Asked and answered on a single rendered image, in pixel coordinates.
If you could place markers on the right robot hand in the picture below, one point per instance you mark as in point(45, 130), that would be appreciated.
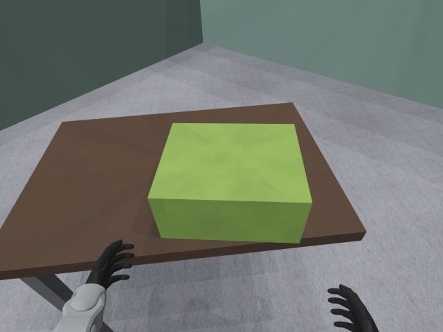
point(358, 313)

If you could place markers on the left robot forearm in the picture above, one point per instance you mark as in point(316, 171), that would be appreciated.
point(84, 311)

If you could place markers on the left robot hand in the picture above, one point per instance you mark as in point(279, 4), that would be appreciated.
point(104, 268)

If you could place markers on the table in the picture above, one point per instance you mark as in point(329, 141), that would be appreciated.
point(90, 189)

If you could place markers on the carton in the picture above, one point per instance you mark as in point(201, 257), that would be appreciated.
point(231, 182)

